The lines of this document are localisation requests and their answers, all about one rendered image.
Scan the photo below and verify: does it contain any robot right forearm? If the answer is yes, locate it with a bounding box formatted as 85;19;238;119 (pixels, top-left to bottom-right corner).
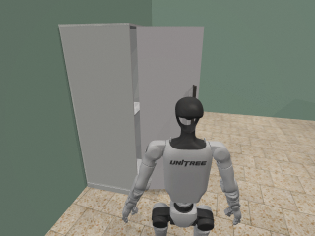
224;178;241;211

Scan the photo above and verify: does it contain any handle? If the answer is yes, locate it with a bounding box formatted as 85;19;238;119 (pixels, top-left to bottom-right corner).
190;85;197;124

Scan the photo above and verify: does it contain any robot left forearm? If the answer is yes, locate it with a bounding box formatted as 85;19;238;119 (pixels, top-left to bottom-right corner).
125;174;144;209

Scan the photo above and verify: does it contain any humanoid robot head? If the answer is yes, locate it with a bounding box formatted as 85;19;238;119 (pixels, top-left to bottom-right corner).
169;96;207;150

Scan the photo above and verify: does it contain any robot right upper arm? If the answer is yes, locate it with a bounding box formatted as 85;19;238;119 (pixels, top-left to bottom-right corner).
209;141;237;193

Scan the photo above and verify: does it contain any robot left thigh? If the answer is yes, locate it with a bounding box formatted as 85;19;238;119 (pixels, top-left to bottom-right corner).
152;203;170;236

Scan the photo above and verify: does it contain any robot left upper arm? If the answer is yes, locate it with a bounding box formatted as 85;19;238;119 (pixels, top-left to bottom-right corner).
134;140;166;191

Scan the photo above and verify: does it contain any left robot hand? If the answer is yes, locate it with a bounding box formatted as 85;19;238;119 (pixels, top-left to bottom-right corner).
122;205;138;223

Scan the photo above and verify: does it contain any right robot hand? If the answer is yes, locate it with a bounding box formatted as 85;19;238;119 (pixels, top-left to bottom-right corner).
224;207;242;225

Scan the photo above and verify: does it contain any fridge door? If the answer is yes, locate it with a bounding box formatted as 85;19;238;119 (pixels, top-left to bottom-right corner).
136;26;204;190

